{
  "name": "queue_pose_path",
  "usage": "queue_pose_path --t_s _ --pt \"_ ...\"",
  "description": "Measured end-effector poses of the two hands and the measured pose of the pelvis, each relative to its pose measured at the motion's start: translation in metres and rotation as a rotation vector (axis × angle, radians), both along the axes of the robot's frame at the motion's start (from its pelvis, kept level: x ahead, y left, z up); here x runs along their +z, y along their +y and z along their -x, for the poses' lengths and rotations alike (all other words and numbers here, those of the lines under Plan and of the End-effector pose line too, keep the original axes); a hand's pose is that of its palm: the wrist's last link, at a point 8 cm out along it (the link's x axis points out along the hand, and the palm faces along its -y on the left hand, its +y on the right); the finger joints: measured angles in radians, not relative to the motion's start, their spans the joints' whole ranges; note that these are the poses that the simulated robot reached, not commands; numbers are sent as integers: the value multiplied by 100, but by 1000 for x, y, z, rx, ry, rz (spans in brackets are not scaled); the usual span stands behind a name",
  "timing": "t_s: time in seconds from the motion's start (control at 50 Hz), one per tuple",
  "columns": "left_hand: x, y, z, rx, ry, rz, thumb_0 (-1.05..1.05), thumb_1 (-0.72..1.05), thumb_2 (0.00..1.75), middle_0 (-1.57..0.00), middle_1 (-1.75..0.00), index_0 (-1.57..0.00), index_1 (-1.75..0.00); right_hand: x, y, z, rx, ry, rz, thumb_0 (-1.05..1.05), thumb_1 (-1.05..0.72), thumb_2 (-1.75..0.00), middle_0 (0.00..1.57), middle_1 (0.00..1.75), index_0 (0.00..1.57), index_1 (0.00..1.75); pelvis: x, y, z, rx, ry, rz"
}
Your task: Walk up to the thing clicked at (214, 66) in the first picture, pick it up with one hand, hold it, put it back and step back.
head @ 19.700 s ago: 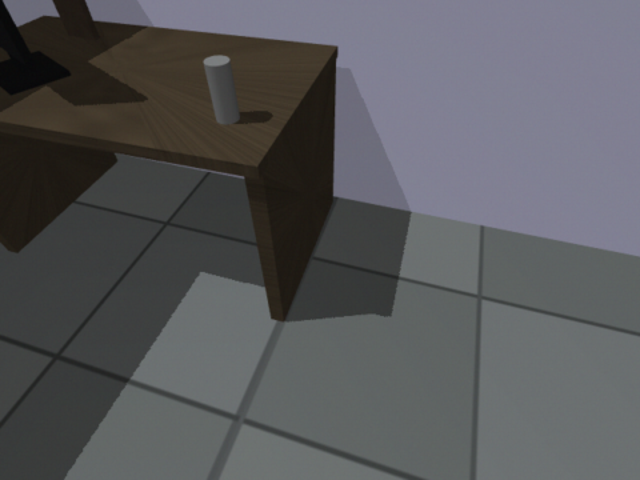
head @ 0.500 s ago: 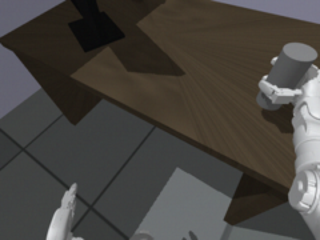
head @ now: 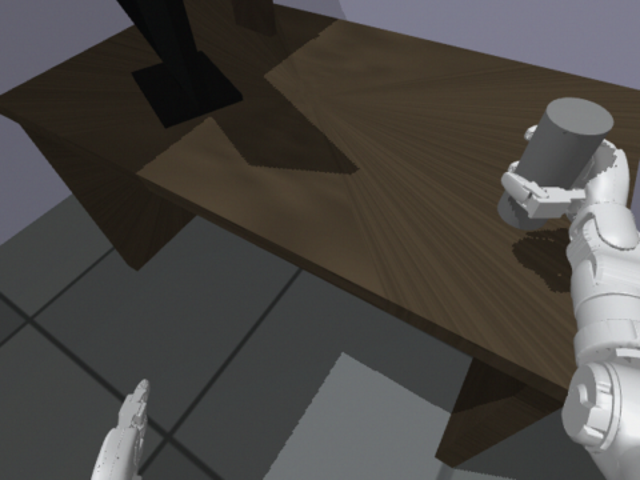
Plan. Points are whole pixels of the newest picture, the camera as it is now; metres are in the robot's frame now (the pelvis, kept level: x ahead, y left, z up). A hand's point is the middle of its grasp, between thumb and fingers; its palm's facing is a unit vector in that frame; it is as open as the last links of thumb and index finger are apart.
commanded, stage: lift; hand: right
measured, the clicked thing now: (546, 170) +0.47 -0.21 +0.14
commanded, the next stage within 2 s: hold in 1.12 s
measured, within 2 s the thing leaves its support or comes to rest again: neither
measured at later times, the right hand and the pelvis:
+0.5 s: hand (572, 178) +0.39 -0.19 +0.20, palm faces +0.16 +0.99 -0.01, open 8.8 cm; pelvis +0.00 +0.01 +0.02, yaw -1 degrees
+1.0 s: hand (607, 193) +0.33 -0.18 +0.24, palm faces +0.16 +0.99 -0.02, open 8.8 cm; pelvis -0.02 +0.01 +0.02, yaw -2 degrees
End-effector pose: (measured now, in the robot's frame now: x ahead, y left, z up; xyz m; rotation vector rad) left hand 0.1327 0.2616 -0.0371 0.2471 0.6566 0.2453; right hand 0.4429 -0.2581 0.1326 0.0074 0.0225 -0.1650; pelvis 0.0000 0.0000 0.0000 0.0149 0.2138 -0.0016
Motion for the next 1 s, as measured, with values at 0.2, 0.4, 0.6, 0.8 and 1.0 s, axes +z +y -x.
queue_pose_path --t_s 0.2,0.4,0.6,0.8,1.0 --pt "-2 -7 -8 -10 -25 52 -1 -52 5 -5 -5 -5 -5 34 10 28 8 -43 12 0 26 -112 76 105 79 107 8 2 -3 -7 -68 6" --pt "0 -3 -12 -14 -55 66 -1 -53 5 -5 -5 -4 -5 62 14 64 0 -60 23 0 26 -113 77 105 79 107 14 6 0 -16 -131 17" --pt "0 1 -11 -18 -66 73 -1 -53 5 -4 -5 -4 -5 80 24 95 3 -68 29 0 26 -112 77 104 79 107 17 10 9 -21 -178 20" --pt "-6 2 -4 -13 -64 96 -1 -53 5 -4 -5 -3 -5 100 28 121 -1 -72 35 0 26 -112 77 104 79 107 20 11 18 -25 -214 22" --pt "-2 2 -2 -25 -104 102 -1 -53 4 -4 -5 -4 -5 111 31 141 0 -67 36 0 26 -112 77 104 79 107 21 12 25 -32 -238 24"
